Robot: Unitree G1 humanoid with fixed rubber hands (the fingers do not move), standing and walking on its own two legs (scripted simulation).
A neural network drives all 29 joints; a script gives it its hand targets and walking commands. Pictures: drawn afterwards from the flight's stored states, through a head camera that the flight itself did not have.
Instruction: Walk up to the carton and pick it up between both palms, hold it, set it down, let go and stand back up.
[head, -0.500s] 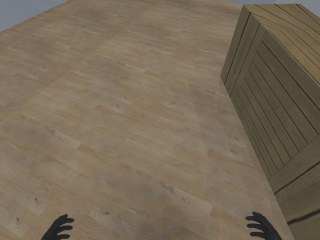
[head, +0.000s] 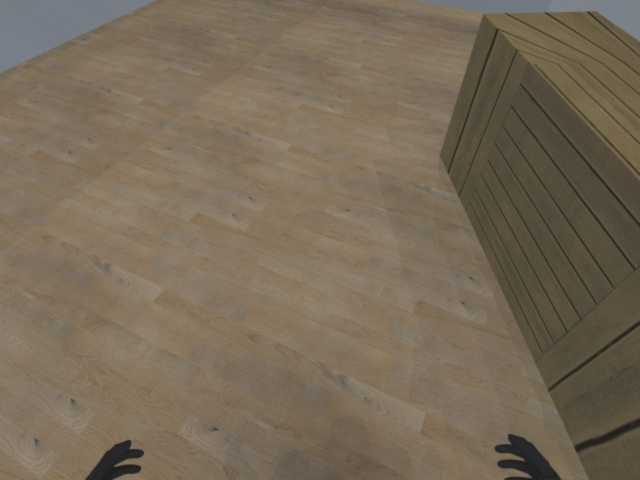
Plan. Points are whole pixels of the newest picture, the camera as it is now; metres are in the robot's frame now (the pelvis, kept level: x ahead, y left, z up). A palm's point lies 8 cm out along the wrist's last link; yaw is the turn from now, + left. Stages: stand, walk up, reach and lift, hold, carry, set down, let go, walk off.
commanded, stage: stand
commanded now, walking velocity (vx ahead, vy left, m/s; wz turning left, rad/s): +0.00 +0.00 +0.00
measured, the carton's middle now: out of the picture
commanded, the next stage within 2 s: walk up in 0.60 s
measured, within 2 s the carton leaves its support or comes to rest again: neither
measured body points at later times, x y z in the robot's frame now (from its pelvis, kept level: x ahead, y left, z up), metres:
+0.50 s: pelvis -0.01 -0.01 +0.00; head +0.00 -0.02 +0.45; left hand +0.11 +0.28 -0.10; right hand +0.10 -0.30 -0.12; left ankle +0.01 +0.12 -0.72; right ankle +0.01 -0.12 -0.72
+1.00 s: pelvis +0.00 -0.05 +0.01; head +0.00 -0.07 +0.46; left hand +0.13 +0.25 -0.08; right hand +0.06 -0.38 -0.11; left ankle +0.01 +0.12 -0.72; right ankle -0.01 -0.19 -0.69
